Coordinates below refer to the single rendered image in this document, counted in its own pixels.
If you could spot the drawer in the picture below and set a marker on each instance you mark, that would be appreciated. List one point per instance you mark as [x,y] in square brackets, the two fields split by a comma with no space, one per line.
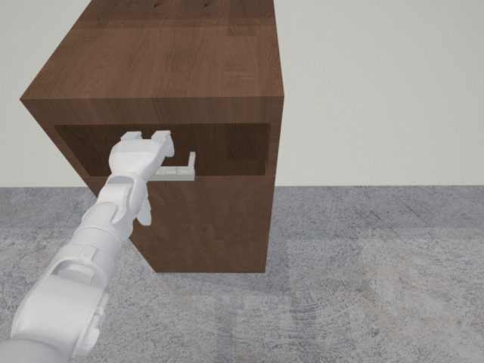
[220,148]

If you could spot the left robot hand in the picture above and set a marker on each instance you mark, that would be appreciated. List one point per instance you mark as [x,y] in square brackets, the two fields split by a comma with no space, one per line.
[142,157]

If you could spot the cabinet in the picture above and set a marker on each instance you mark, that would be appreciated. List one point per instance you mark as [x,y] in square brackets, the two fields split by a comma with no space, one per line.
[175,62]

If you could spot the robot left upper arm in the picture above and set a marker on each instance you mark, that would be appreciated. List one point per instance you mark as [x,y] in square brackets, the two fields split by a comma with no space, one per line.
[63,320]

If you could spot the left robot forearm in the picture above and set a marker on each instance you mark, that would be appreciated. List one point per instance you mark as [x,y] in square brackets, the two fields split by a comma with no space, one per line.
[90,255]

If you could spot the handle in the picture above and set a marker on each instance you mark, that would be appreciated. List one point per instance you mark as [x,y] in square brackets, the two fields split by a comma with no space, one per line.
[176,173]

